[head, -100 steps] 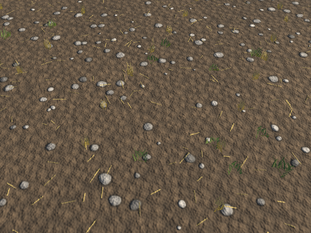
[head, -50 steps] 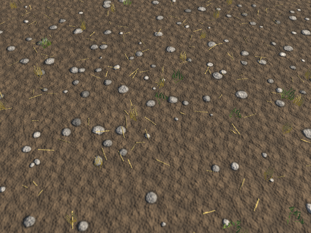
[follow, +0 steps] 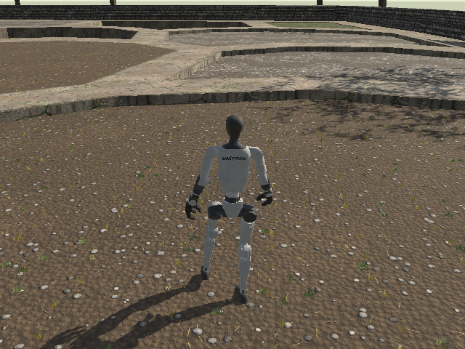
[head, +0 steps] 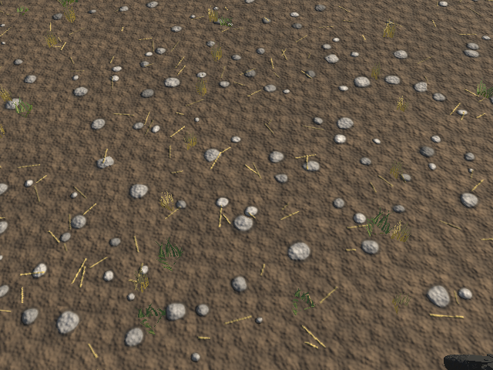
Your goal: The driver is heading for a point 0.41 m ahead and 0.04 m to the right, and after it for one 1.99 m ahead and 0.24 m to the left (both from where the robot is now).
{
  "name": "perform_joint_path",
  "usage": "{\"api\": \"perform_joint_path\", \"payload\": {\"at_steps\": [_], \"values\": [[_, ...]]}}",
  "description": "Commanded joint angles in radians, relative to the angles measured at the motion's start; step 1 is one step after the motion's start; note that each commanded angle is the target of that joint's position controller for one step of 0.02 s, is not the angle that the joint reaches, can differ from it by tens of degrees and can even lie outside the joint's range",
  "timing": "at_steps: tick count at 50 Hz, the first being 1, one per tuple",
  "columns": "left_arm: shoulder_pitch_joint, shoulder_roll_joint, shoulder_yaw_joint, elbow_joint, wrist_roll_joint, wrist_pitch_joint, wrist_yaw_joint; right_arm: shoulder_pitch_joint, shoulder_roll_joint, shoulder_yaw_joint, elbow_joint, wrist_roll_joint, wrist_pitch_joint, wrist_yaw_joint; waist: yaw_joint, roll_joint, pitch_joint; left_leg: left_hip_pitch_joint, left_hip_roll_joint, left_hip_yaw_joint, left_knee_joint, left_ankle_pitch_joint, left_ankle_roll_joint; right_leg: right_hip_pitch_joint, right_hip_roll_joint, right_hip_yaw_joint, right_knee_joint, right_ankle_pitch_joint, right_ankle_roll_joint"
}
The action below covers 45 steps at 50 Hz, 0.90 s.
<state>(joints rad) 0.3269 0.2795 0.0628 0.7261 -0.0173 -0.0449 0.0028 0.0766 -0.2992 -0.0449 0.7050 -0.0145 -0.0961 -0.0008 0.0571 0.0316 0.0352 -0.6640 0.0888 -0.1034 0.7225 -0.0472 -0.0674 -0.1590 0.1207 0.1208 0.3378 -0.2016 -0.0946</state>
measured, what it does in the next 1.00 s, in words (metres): walks ahead: left foot, then right foot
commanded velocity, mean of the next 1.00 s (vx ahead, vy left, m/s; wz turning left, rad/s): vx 0.36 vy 0.00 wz -0.11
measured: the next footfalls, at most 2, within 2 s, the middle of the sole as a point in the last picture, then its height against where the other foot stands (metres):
left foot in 0.16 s outside the picture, level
right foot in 0.64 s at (351, 367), level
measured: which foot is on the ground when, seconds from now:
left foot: up 0.00-0.14, down 0.16-0.66, up 0.68-1.00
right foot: down 0.00-0.18, up 0.20-0.62, down 0.64-1.00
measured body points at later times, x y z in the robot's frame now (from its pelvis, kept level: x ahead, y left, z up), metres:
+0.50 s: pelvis +0.27 +0.03 +0.00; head +0.30 +0.02 +0.45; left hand +0.53 +0.22 -0.09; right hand +0.22 -0.25 -0.12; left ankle +0.24 +0.15 -0.75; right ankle +0.35 -0.17 -0.69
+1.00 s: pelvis +0.41 -0.05 -0.01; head +0.45 -0.05 +0.44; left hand +0.57 +0.22 -0.11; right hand +0.53 -0.34 -0.11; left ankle +0.48 +0.07 -0.71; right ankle +0.44 -0.17 -0.75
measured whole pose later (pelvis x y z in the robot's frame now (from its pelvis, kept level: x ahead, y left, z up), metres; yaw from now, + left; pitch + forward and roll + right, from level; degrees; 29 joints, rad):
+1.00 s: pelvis +0.41 -0.05 -0.01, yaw -2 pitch +1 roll -2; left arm 0.13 0.28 0.07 0.77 0.01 -0.02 0.02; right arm 0.18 -0.31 -0.07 0.72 0.01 0.06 -0.01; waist 0.01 0.02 0.05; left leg -0.51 0.08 0.02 0.83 -0.30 -0.05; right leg -0.25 -0.05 -0.20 0.40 -0.17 -0.02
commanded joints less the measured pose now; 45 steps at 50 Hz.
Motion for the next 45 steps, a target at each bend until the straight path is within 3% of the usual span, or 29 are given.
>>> {"api": "perform_joint_path", "payload": {"at_steps": [1,5,7,8,9,10,11,12,13,14,15,18,21,24,27,29,30,31,32,33,34,35,36,37,38,39,41,45], "values": [[0.017,0.18,0.05,-0.051,-0.007,-0.006,0.014,-0.1,-0.053,-0.009,-0.084,0.013,-0.018,0.009,0.015,-0.107,-0.035,0.167,-0.078,0.053,-0.146,0.148,-0.007,-0.103,-0.202,0.161,-0.085,0.172,-0.125],[0.038,0.167,0.05,-0.037,-0.01,0.006,0.019,-0.109,-0.101,-0.028,-0.097,0.022,-0.033,0.023,0.0,-0.134,-0.038,0.193,-0.087,0.009,-0.239,0.045,0.033,0.022,-0.249,0.284,0.026,0.127,-0.102],[0.012,0.155,0.048,-0.045,-0.006,0.012,0.019,-0.01,-0.124,-0.045,-0.073,0.021,-0.042,0.019,-0.059,-0.157,-0.064,0.327,-0.092,0.032,-0.287,-0.004,0.074,0.026,-0.234,0.305,0.112,0.178,-0.076],[0.006,0.115,0.033,-0.054,-0.001,0.01,0.015,0.094,-0.154,-0.059,-0.057,0.009,-0.048,0.012,-0.111,-0.135,-0.147,0.514,-0.039,0.002,-0.29,-0.007,0.117,-0.02,-0.182,0.264,0.256,0.198,-0.045],[0.026,0.056,0.011,-0.073,0.019,0.007,0.012,0.246,-0.211,-0.074,-0.046,-0.002,-0.046,0.003,-0.16,-0.003,-0.294,0.779,0.142,-0.179,-0.273,-0.06,0.177,-0.156,-0.106,0.163,0.541,-0.006,-0.004],[0.162,0.028,0.0,-0.102,-0.018,-0.002,0.011,0.302,-0.265,-0.088,-0.007,-0.005,-0.031,0.012,-0.087,0.349,-0.372,1.025,0.334,-0.654,-0.378,-0.309,0.33,-0.508,-0.003,0.063,0.826,-0.414,0.049],[0.139,0.139,0.019,-0.068,-0.025,-0.001,0.015,0.263,-0.159,-0.066,-0.032,0.017,-0.026,0.015,-0.112,0.198,-0.278,0.962,0.324,-0.665,-0.418,-0.498,0.302,-0.61,-0.093,0.088,0.94,-0.362,0.065],[0.029,0.183,0.032,-0.081,-0.018,0.005,0.014,0.225,-0.107,-0.052,-0.04,0.018,-0.019,0.009,-0.139,0.102,-0.159,0.845,0.279,-0.492,-0.426,-0.454,0.258,-0.631,-0.123,0.058,0.96,-0.265,0.073],[-0.018,0.168,0.033,-0.09,-0.008,0.009,0.015,0.181,-0.096,-0.045,-0.043,0.008,-0.013,0.009,-0.122,0.034,-0.096,0.731,0.237,-0.371,-0.444,-0.319,0.239,-0.598,-0.155,0.031,0.943,-0.196,0.082],[-0.051,0.155,0.035,-0.102,0.0,0.009,0.011,0.156,-0.078,-0.039,-0.034,0.005,-0.009,0.007,-0.107,0.032,-0.046,0.652,0.202,-0.285,-0.466,-0.218,0.237,-0.584,-0.181,0.028,0.899,-0.152,0.086],[-0.044,0.135,0.035,-0.106,-0.006,0.013,0.004,0.145,-0.071,-0.035,-0.028,-0.001,-0.011,0.004,-0.086,0.063,-0.034,0.596,0.176,-0.211,-0.49,-0.16,0.228,-0.54,-0.206,0.02,0.873,-0.125,0.086],[-0.059,0.082,0.025,-0.123,-0.011,0.027,-0.002,0.148,-0.082,-0.043,-0.003,0.009,-0.022,0.005,-0.076,0.075,-0.015,0.549,0.165,-0.083,-0.55,-0.058,0.251,-0.539,-0.229,-0.015,0.807,-0.088,0.097],[-0.114,0.047,0.01,-0.141,0.002,0.021,-0.004,0.186,-0.11,-0.05,0.035,0.009,-0.023,0.01,-0.086,0.03,-0.014,0.559,0.167,-0.02,-0.575,0.044,0.281,-0.55,-0.227,-0.008,0.656,0.002,0.105],[-0.206,0.029,-0.006,-0.156,0.01,-0.003,-0.021,0.189,-0.13,-0.049,0.058,0.031,-0.009,0.014,-0.098,0.025,0.009,0.55,0.125,0.047,-0.579,0.099,0.272,-0.489,-0.22,-0.077,0.432,0.136,0.099],[-0.312,0.033,-0.009,-0.18,0.005,-0.025,-0.037,0.253,-0.164,-0.055,0.089,0.044,0.009,0.014,-0.133,0.028,0.033,0.565,0.13,0.041,-0.546,0.159,0.26,-0.413,-0.179,-0.115,0.283,0.178,0.102],[-0.317,0.061,0.002,-0.186,0.008,-0.037,-0.043,0.276,-0.179,-0.059,0.108,0.046,0.023,0.009,-0.116,0.056,0.01,0.625,0.142,0.02,-0.465,0.287,0.229,-0.359,-0.15,-0.107,0.206,0.163,0.084],[-0.281,0.081,0.012,-0.176,0.012,-0.042,-0.042,0.271,-0.183,-0.059,0.113,0.048,0.03,0.005,-0.087,0.069,-0.02,0.64,0.137,0.015,-0.408,0.346,0.205,-0.29,-0.135,-0.107,0.164,0.177,0.07],[-0.191,0.106,0.026,-0.146,0.022,-0.046,-0.037,0.25,-0.177,-0.056,0.11,0.052,0.033,0.001,-0.03,0.069,-0.076,0.618,0.105,0.033,-0.314,0.429,0.175,-0.139,-0.112,-0.125,0.105,0.257,0.046],[-0.091,0.153,0.044,-0.118,0.038,-0.047,-0.027,0.253,-0.145,-0.045,0.104,0.045,0.028,0.0,0.017,0.057,-0.153,0.538,0.048,0.061,-0.175,0.376,0.13,0.057,-0.15,-0.107,0.096,0.42,0.017],[0.039,0.242,0.061,-0.108,0.07,-0.039,-0.009,0.266,-0.063,-0.014,0.063,0.005,0.019,0.001,0.046,-0.112,-0.324,0.299,-0.033,0.1,0.134,-0.059,0.066,0.39,-0.397,0.105,0.208,0.848,-0.066],[0.021,0.255,0.056,-0.125,0.068,-0.018,-0.006,0.433,-0.01,0.008,0.085,0.018,0.021,0.003,-0.005,-0.313,-0.504,0.093,-0.114,0.042,0.415,-0.685,0.023,0.574,-0.62,0.352,0.21,0.939,-0.222],[0.008,0.194,0.047,-0.133,0.05,0.0,-0.007,0.386,-0.127,-0.026,0.103,0.044,0.031,-0.001,0.034,-0.205,-0.483,0.068,-0.08,-0.025,0.509,-0.654,0.016,0.46,-0.56,0.31,0.155,0.782,-0.206],[-0.051,0.156,0.033,-0.125,0.034,0.004,-0.007,0.304,-0.139,-0.036,0.076,0.057,0.044,-0.006,0.013,-0.185,-0.337,-0.01,-0.05,0.011,0.526,-0.604,0.015,0.359,-0.51,0.2,0.122,0.68,-0.174],[-0.108,0.12,0.021,-0.113,0.023,0.004,-0.007,0.281,-0.117,-0.035,0.078,0.047,0.062,-0.016,-0.018,-0.148,-0.246,-0.011,-0.02,0.034,0.497,-0.545,0.004,0.234,-0.467,0.132,0.078,0.594,-0.149],[-0.166,0.094,0.014,-0.108,0.022,0.003,-0.009,0.288,-0.109,-0.04,0.083,0.036,0.086,-0.026,-0.053,-0.154,-0.182,0.045,0.001,0.04,0.467,-0.496,-0.009,0.097,-0.438,0.068,0.027,0.508,-0.135],[-0.209,0.098,0.018,-0.101,0.036,-0.001,-0.011,0.311,-0.092,-0.041,0.084,0.034,0.11,-0.032,-0.085,-0.176,-0.15,0.131,0.003,0.055,0.467,-0.442,-0.021,-0.028,-0.419,0.017,-0.026,0.457,-0.133],[-0.269,0.098,0.022,-0.093,0.051,-0.012,-0.007,0.322,-0.07,-0.045,0.069,0.031,0.136,-0.041,-0.115,-0.182,-0.12,0.184,-0.003,0.074,0.436,-0.378,-0.03,-0.128,-0.418,-0.055,-0.082,0.397,-0.147],[-0.276,0.121,0.033,-0.058,0.041,-0.01,0.018,0.218,-0.056,-0.042,0.009,0.021,0.145,-0.027,-0.094,-0.151,-0.11,0.205,0.022,0.079,0.237,-0.238,-0.005,-0.114,-0.43,-0.139,-0.105,0.294,-0.142]]}}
